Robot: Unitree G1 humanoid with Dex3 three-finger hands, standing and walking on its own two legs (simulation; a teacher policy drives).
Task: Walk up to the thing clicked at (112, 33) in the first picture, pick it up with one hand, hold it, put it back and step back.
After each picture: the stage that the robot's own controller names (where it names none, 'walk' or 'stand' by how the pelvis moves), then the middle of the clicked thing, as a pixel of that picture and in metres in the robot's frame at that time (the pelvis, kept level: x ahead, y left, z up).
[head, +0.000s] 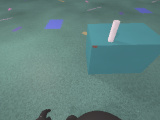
stand; (113, 31) +0.99 -0.23 +0.00
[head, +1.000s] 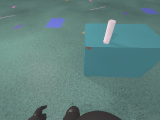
walk; (109, 32) +0.90 -0.13 +0.03
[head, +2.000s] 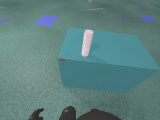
walk; (86, 44) +0.64 +0.08 +0.04
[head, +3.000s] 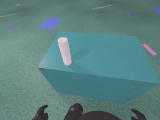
stand; (65, 52) +0.50 +0.24 +0.04
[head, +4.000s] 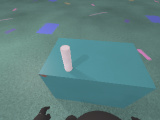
stand; (67, 59) +0.48 +0.22 +0.01
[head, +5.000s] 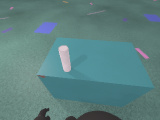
stand; (65, 60) +0.47 +0.22 +0.00
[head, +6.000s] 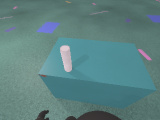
stand; (66, 59) +0.48 +0.22 +0.00
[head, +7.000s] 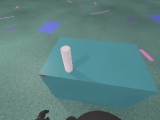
stand; (67, 60) +0.47 +0.21 +0.00
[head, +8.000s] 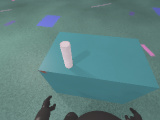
rise first; (67, 56) +0.48 +0.21 +0.01
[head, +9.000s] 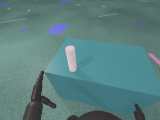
rise first; (71, 59) +0.48 +0.21 +0.01
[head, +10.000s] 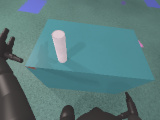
go down; (60, 49) +0.49 +0.19 +0.05
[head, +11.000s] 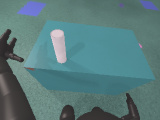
go down; (60, 49) +0.48 +0.20 +0.07
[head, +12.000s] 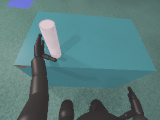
close in; (52, 42) +0.49 +0.21 +0.10
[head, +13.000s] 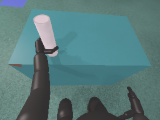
lift; (48, 39) +0.51 +0.21 +0.10
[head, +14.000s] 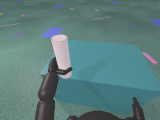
lift; (63, 59) +0.32 +0.17 +0.21
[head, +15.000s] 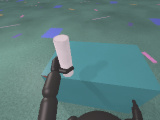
hold; (65, 58) +0.33 +0.16 +0.20
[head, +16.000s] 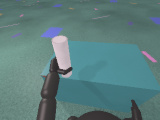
hold; (63, 59) +0.33 +0.17 +0.20
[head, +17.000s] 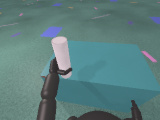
hold; (63, 60) +0.33 +0.17 +0.19
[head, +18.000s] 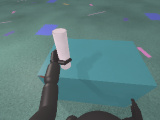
crouch; (63, 51) +0.40 +0.18 +0.19
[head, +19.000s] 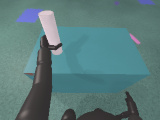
lower; (52, 36) +0.51 +0.20 +0.17
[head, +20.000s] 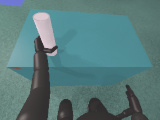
lower; (47, 38) +0.51 +0.21 +0.10
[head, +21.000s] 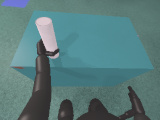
lower; (49, 41) +0.50 +0.21 +0.10
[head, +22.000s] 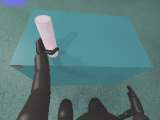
lower; (49, 40) +0.50 +0.21 +0.10
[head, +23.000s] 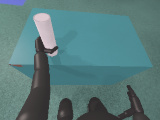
lower; (48, 38) +0.51 +0.21 +0.10
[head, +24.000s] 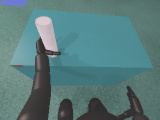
open; (49, 40) +0.50 +0.21 +0.10
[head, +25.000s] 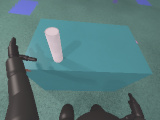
sink last; (55, 47) +0.48 +0.20 +0.08
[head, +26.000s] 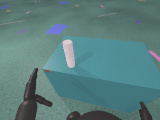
sink last; (69, 55) +0.50 +0.22 +0.06
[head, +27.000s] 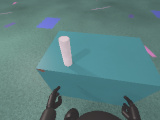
stand; (66, 52) +0.49 +0.21 +0.07
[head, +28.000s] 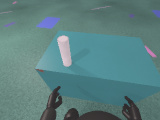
stand; (65, 52) +0.48 +0.22 +0.07
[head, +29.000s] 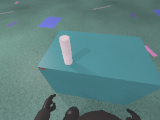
stand; (66, 51) +0.50 +0.21 +0.06
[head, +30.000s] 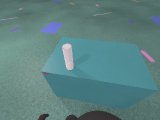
stand; (68, 58) +0.50 +0.21 +0.01
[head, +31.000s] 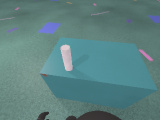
stand; (67, 59) +0.49 +0.22 +0.00
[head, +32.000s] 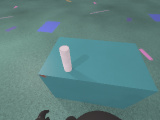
stand; (66, 60) +0.47 +0.22 +0.00
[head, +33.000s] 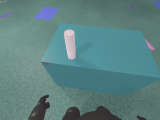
walk; (70, 46) +0.54 +0.18 +0.04
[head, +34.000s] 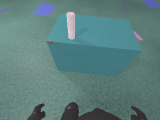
walk; (71, 27) +0.79 +0.25 +0.02
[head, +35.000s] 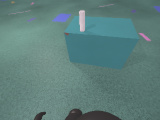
stand; (82, 21) +1.14 +0.22 +0.02
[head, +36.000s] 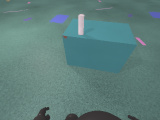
stand; (81, 25) +1.09 +0.19 +0.01
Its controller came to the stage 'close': yes
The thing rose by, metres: 0.20
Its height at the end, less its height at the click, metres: +0.00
